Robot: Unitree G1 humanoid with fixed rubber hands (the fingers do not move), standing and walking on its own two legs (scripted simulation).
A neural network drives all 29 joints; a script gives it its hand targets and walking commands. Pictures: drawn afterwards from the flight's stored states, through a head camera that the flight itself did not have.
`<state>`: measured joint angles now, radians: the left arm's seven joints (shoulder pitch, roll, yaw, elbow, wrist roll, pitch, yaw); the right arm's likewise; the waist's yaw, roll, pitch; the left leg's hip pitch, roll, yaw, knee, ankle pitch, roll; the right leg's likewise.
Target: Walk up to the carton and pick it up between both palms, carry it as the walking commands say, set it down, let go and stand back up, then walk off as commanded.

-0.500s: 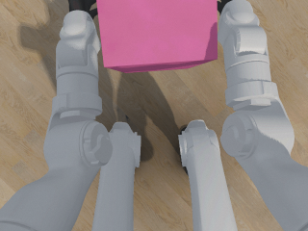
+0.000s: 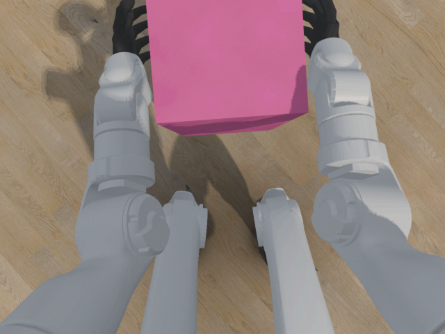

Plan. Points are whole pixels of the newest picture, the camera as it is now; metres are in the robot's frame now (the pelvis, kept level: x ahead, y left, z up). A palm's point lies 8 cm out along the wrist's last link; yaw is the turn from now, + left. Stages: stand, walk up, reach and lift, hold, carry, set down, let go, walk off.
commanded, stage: reach and lift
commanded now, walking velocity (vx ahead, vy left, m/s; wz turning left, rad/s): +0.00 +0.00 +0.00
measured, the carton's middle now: (224, 62) +0.53 +0.00 -0.15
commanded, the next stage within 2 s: none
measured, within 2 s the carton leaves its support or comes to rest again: neither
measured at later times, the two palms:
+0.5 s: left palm (106, 50) +0.50 +0.14 -0.01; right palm (343, 34) +0.50 -0.14 +0.00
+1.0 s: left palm (73, 43) +0.47 +0.15 +0.06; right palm (374, 23) +0.48 -0.14 +0.06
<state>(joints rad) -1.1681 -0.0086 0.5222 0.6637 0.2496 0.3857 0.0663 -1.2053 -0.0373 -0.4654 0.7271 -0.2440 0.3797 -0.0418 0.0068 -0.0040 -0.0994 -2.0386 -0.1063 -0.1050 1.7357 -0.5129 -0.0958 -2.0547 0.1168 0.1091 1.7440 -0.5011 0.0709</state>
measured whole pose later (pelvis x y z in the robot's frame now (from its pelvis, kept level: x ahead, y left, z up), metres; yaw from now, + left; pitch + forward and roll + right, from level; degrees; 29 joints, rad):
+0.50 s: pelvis +0.01 +0.00 +0.06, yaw +0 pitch +43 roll +1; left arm -1.01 -0.06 0.51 0.64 0.27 0.38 0.05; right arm -1.05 0.02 -0.47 0.70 -0.27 0.37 -0.03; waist 0.01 0.00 -0.17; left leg -1.82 -0.11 -0.12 1.56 -0.50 -0.08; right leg -1.83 0.11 0.12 1.57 -0.49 0.07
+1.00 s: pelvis +0.03 +0.00 +0.11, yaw +0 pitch +38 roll +0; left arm -0.84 -0.10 0.48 0.61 0.27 0.36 0.05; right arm -0.87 0.07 -0.45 0.66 -0.28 0.35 -0.02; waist 0.01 0.00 -0.20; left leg -1.56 -0.10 -0.14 1.36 -0.46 -0.07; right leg -1.57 0.10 0.13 1.36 -0.46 0.05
